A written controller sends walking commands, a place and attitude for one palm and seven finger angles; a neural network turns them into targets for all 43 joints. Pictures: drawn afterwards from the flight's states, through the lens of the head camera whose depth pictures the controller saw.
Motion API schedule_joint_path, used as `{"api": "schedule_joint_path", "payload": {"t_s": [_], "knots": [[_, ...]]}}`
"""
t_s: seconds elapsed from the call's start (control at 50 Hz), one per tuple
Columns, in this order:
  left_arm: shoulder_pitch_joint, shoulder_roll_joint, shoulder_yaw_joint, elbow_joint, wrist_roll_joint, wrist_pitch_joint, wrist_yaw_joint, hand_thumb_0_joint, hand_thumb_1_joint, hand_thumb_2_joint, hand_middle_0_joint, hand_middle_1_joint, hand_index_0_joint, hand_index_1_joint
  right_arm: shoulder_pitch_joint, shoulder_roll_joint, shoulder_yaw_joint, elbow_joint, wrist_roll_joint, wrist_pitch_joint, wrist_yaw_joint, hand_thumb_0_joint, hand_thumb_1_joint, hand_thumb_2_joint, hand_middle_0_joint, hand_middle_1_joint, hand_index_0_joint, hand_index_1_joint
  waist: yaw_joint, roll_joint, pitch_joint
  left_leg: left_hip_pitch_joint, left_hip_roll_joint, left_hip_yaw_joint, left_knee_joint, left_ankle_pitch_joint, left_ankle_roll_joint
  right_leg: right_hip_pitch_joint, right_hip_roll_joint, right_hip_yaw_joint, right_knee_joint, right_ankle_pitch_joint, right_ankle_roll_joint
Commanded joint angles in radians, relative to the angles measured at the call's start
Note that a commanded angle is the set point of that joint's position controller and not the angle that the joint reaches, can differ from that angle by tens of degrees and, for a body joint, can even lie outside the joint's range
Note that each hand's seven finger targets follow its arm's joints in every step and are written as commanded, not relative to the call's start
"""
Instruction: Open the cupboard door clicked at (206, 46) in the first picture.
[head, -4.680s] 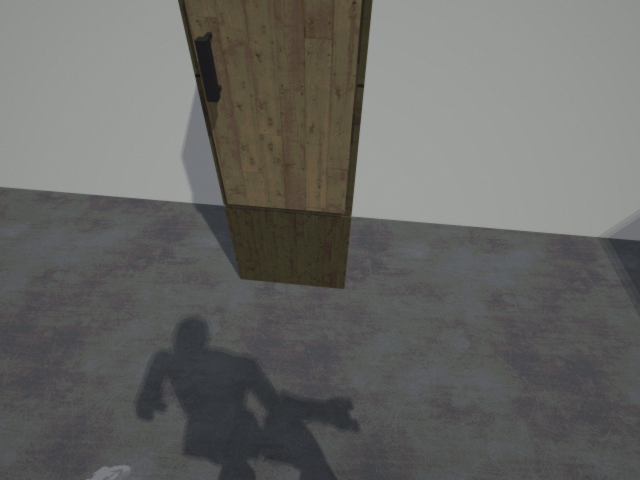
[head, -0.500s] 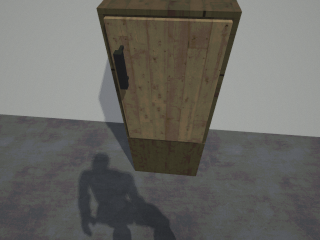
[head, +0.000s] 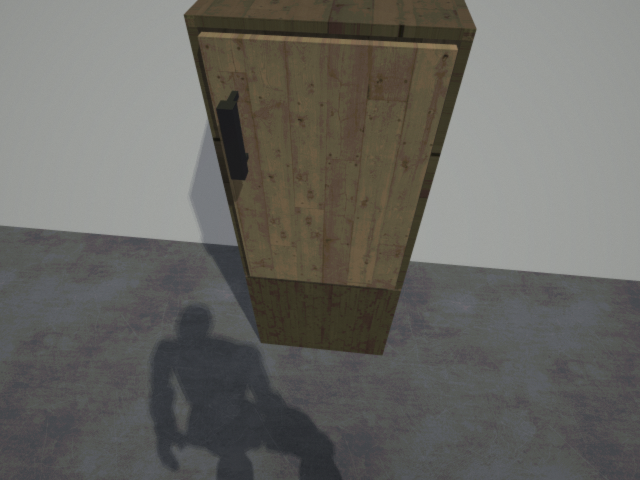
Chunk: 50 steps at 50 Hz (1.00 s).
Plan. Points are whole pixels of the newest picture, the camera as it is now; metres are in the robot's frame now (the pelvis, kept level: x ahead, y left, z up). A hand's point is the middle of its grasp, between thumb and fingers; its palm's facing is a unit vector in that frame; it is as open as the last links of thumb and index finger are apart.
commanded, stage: shuffle to correct the standing spot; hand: left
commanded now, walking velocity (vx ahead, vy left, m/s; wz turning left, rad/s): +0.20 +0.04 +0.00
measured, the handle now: (236, 135) +0.61 +0.19 +0.10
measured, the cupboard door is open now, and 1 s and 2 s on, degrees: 0 0 0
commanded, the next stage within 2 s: come to a stop and stand still in 0.08 s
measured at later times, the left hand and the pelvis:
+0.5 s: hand out of the picture +0.13 +0.18 -0.17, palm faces +0.05 -0.97 -0.25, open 7.3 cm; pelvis +0.07 +0.00 -0.01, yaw +2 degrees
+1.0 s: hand out of the picture +0.09 +0.23 -0.16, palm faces +0.01 -0.96 -0.27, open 7.4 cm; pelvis +0.06 +0.04 +0.00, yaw +0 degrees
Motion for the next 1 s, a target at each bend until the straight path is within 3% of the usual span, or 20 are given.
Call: {"api": "schedule_joint_path", "payload": {"t_s": [0.0,0.06,0.1,0.16,0.2,0.24,0.3,0.34,0.38,0.42,0.56,0.62,0.64,0.66,0.68,0.7,0.72,0.76,0.82,0.98], "knots": [[0.093,0.152,0.047,-0.031,0.002,-0.015,0.002,0.000,0.900,0.900,-0.200,-0.300,-0.200,-0.300,0.042,-0.060,-0.018,-0.046,0.000,-0.011,0.000,0.000,-0.900,-0.900,0.200,0.300,0.200,0.300,0.013,-0.120,0.114,-0.178,-0.006,0.015,0.026,-0.113,0.034,-0.024,-0.144,0.226,-0.240,-0.324,-0.099],[0.106,0.155,0.062,-0.034,0.003,-0.023,0.003,0.000,0.900,0.900,-0.200,-0.300,-0.200,-0.300,0.058,-0.044,-0.020,-0.050,0.000,-0.023,0.002,0.000,-0.900,-0.900,0.200,0.300,0.200,0.300,0.002,-0.124,0.113,-0.152,0.000,0.033,0.069,-0.058,0.036,-0.044,-0.185,0.242,-0.242,-0.231,-0.129],[0.074,0.128,0.060,-0.046,0.004,-0.026,-0.001,0.000,0.900,0.900,-0.200,-0.300,-0.200,-0.300,0.121,-0.050,-0.019,-0.028,0.004,-0.036,0.000,0.000,-0.900,-0.900,0.200,0.300,0.200,0.300,-0.027,-0.015,0.090,-0.034,0.017,-0.001,-0.027,0.039,0.047,-0.091,-0.106,0.131,-0.107,-0.103,-0.102],[-0.022,0.047,0.042,-0.091,0.006,-0.032,-0.003,0.000,0.900,0.900,-0.200,-0.300,-0.200,-0.300,0.286,-0.143,-0.042,0.033,-0.006,-0.051,-0.022,0.000,-0.900,-0.900,0.200,0.300,0.200,0.300,-0.082,0.315,0.089,0.197,0.279,-0.321,-0.181,0.476,0.195,-0.370,0.055,-0.058,0.328,-0.253,-0.037],[-0.084,0.054,0.042,-0.111,0.001,-0.038,0.002,0.000,0.900,0.900,-0.200,-0.300,-0.200,-0.300,0.284,-0.112,-0.031,0.027,-0.009,-0.053,-0.034,0.000,-0.900,-0.900,0.200,0.300,0.200,0.300,-0.082,0.180,0.113,0.236,0.333,-0.329,-0.137,0.827,0.264,-0.456,-0.008,0.015,0.437,-0.314,-0.047],[-0.065,0.021,0.043,-0.098,-0.007,-0.036,-0.002,0.000,0.900,0.900,-0.200,-0.300,-0.200,-0.300,0.185,-0.115,-0.027,-0.005,-0.011,-0.049,-0.038,0.000,-0.900,-0.900,0.200,0.300,0.200,0.300,-0.039,0.125,0.104,0.125,0.274,-0.196,-0.107,0.897,0.211,-0.298,-0.027,0.009,0.289,-0.250,-0.037],[0.098,0.051,0.053,-0.047,-0.008,-0.035,-0.001,0.000,0.900,0.900,-0.200,-0.300,-0.200,-0.300,0.075,-0.132,-0.033,-0.031,0.013,-0.046,-0.045,0.000,-0.900,-0.900,0.200,0.300,0.200,0.300,0.055,0.085,0.001,0.018,0.138,-0.051,0.007,0.770,0.087,0.050,-0.002,-0.025,-0.071,0.242,-0.015],[0.190,0.162,0.072,-0.016,-0.004,-0.047,0.018,0.000,0.900,0.900,-0.200,-0.300,-0.200,-0.300,0.105,-0.093,-0.041,-0.043,0.029,-0.045,-0.040,0.000,-0.900,-0.900,0.200,0.300,0.200,0.300,0.059,-0.111,-0.136,-0.141,0.044,-0.013,0.157,0.271,0.022,0.286,-0.230,0.239,0.003,0.856,-0.127],[0.179,0.174,0.064,-0.016,-0.002,-0.038,0.026,0.000,0.900,0.900,-0.200,-0.300,-0.200,-0.300,0.094,-0.023,-0.044,-0.047,0.035,-0.024,-0.043,0.000,-0.900,-0.900,0.200,0.300,0.200,0.300,0.050,-0.176,-0.127,-0.193,-0.013,-0.027,0.332,-0.299,0.000,0.257,-0.371,0.270,-0.035,1.203,-0.261],[0.088,0.132,0.057,-0.045,0.008,-0.024,0.037,0.000,0.900,0.900,-0.200,-0.300,-0.200,-0.300,0.041,-0.005,-0.044,-0.050,0.028,0.003,-0.039,0.000,-0.900,-0.900,0.200,0.300,0.200,0.300,0.042,-0.249,-0.038,-0.224,0.014,-0.049,0.417,-0.311,-0.001,0.132,-0.338,0.240,-0.069,1.070,-0.261],[-0.040,0.160,0.076,-0.123,-0.003,0.007,0.032,0.000,0.900,0.900,-0.200,-0.300,-0.200,-0.300,0.116,0.002,-0.052,-0.031,0.015,0.014,-0.016,0.000,-0.900,-0.900,0.200,0.300,0.200,0.300,-0.035,-0.131,-0.058,0.024,-0.010,0.050,-0.030,0.134,-0.018,-0.038,-0.183,0.097,-0.005,0.534,-0.115],[-0.038,0.067,0.060,-0.158,-0.011,0.023,0.027,0.000,0.900,0.900,-0.200,-0.300,-0.200,-0.300,0.046,-0.122,-0.063,-0.079,-0.002,-0.002,-0.021,0.000,-0.900,-0.900,0.200,0.300,0.200,0.300,-0.001,0.225,-0.021,-0.053,0.277,-0.227,-0.176,0.604,0.146,-0.089,-0.009,-0.014,0.163,-0.115,0.003],[-0.050,0.070,0.058,-0.156,-0.008,0.026,0.027,0.000,0.900,0.900,-0.200,-0.300,-0.200,-0.300,-0.007,-0.117,-0.058,-0.096,-0.006,-0.002,-0.024,0.000,-0.900,-0.900,0.200,0.300,0.200,0.300,0.003,0.189,0.017,-0.110,0.281,-0.213,-0.199,0.551,0.175,-0.068,-0.008,0.012,0.215,-0.203,-0.002],[0.113,0.114,0.039,-0.074,-0.025,0.016,0.053,0.000,0.900,0.900,-0.200,-0.300,-0.200,-0.300,-0.190,-0.205,-0.085,-0.173,0.023,-0.005,-0.029,0.000,-0.900,-0.900,0.200,0.300,0.200,0.300,0.076,0.232,-0.022,-0.122,0.259,-0.123,0.130,0.607,0.101,-0.041,-0.111,0.187,-0.010,0.019,-0.039],[0.038,0.171,0.043,-0.130,-0.002,-0.004,0.040,0.000,0.900,0.900,-0.200,-0.300,-0.200,-0.300,-0.132,-0.090,-0.064,-0.215,0.021,0.012,-0.005,0.000,-0.900,-0.900,0.200,0.300,0.200,0.300,0.021,0.028,-0.022,-0.174,0.074,-0.005,0.148,0.127,0.028,-0.055,-0.178,0.248,-0.148,0.096,-0.076],[-0.010,0.204,0.048,-0.136,0.000,-0.019,0.027,0.000,0.900,0.900,-0.200,-0.300,-0.200,-0.300,-0.114,-0.057,-0.055,-0.216,0.009,0.024,0.004,0.000,-0.900,-0.900,0.200,0.300,0.200,0.300,0.000,-0.019,0.014,-0.151,0.016,0.021,0.176,-0.074,0.000,-0.107,-0.257,0.340,-0.195,0.161,-0.113],[-0.055,0.208,0.043,-0.145,0.005,-0.030,0.026,0.000,0.900,0.900,-0.200,-0.300,-0.200,-0.300,-0.047,-0.052,-0.052,-0.207,0.008,0.021,0.005,0.000,-0.900,-0.900,0.200,0.300,0.200,0.300,-0.040,-0.062,-0.018,-0.099,0.022,-0.006,0.150,-0.092,0.001,-0.134,-0.242,0.298,-0.198,0.075,-0.152],[-0.105,0.189,0.041,-0.168,0.003,-0.018,0.024,0.000,0.900,0.900,-0.200,-0.300,-0.200,-0.300,0.024,-0.086,-0.058,-0.185,0.008,0.011,0.008,0.000,-0.900,-0.900,0.200,0.300,0.200,0.300,-0.075,0.021,0.001,0.024,0.030,-0.026,-0.002,0.011,0.014,-0.255,-0.130,0.172,-0.132,-0.164,-0.092],[-0.044,0.130,0.031,-0.159,0.004,-0.001,0.018,0.000,0.900,0.900,-0.200,-0.300,-0.200,-0.300,-0.033,-0.158,-0.062,-0.212,0.000,-0.010,0.000,0.000,-0.900,-0.900,0.200,0.300,0.200,0.300,-0.012,0.202,0.054,-0.145,0.164,-0.206,-0.218,0.007,0.085,-0.125,0.000,0.028,0.027,-0.061,-0.019],[-0.019,0.132,0.021,-0.115,0.000,-0.010,0.008,0.000,0.900,0.900,-0.200,-0.300,-0.200,-0.300,-0.036,-0.157,-0.049,-0.194,0.005,-0.022,-0.007,0.000,-0.900,-0.900,0.200,0.300,0.200,0.300,-0.007,-0.018,-0.002,-0.069,0.107,-0.116,-0.205,0.033,0.066,-0.048,-0.045,0.093,-0.076,0.072,-0.020]]}}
